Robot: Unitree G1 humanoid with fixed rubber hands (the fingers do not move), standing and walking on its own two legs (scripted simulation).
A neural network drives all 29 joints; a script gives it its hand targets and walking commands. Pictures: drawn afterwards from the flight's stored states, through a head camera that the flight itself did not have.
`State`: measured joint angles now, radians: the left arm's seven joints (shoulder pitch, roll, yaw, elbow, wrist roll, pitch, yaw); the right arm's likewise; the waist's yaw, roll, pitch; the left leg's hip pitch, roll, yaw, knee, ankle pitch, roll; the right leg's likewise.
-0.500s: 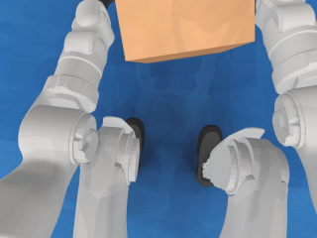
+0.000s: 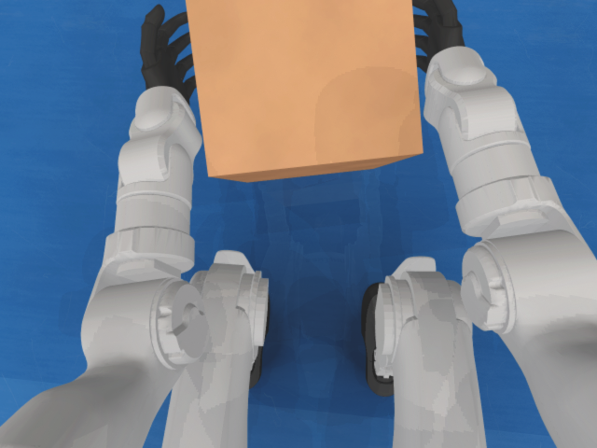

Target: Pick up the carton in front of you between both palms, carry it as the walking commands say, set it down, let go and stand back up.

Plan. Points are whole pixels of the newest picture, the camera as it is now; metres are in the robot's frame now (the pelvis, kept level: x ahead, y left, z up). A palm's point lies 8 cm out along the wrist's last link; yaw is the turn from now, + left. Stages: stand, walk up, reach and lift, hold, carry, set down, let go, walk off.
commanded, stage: reach and lift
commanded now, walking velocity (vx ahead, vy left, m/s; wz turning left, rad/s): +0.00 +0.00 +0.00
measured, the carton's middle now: (303, 94) +0.53 +0.02 -0.16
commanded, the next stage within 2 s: none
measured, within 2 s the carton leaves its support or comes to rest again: neither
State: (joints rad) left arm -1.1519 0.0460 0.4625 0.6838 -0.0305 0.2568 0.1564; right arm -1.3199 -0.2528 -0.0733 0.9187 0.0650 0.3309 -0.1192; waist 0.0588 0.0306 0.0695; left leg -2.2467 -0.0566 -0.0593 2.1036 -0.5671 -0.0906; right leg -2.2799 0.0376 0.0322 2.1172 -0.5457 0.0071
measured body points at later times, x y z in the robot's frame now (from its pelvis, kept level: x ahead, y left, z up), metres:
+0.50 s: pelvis +0.01 +0.01 +0.13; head +0.26 +0.00 +0.50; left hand +0.49 +0.17 +0.07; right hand +0.51 -0.14 +0.06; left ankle +0.11 +0.14 -0.36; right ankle +0.11 -0.12 -0.36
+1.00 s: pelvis +0.06 +0.01 +0.26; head +0.20 +0.00 +0.68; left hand +0.46 +0.17 +0.23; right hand +0.46 -0.14 +0.21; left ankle +0.11 +0.14 -0.36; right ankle +0.11 -0.12 -0.36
